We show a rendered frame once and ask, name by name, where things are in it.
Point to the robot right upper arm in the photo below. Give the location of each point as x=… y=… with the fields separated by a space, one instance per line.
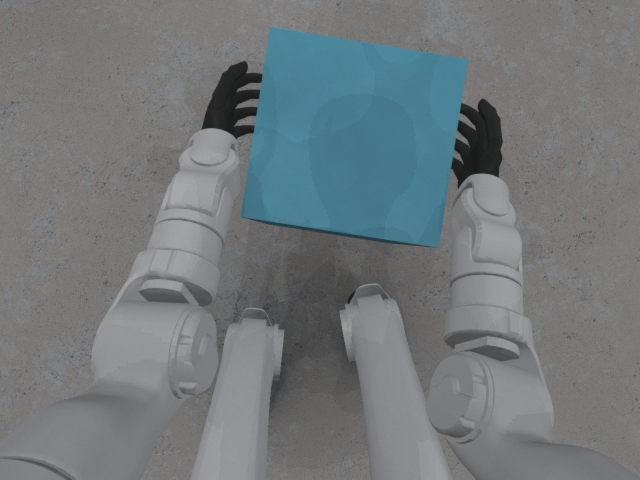
x=498 y=420

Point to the right robot hand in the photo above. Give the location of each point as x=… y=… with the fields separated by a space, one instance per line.
x=484 y=154

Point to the robot left upper arm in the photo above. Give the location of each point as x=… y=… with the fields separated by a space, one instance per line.
x=149 y=357

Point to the carton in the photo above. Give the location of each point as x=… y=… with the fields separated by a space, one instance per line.
x=354 y=139

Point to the robot right forearm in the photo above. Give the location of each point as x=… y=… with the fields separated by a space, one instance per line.
x=486 y=278

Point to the robot left forearm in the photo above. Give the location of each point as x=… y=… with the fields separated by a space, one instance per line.
x=181 y=260

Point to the robot left thigh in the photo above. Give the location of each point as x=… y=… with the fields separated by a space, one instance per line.
x=235 y=437

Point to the left robot hand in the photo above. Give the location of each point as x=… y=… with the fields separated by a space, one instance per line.
x=221 y=112

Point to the left robot shin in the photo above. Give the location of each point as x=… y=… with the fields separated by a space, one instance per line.
x=254 y=313

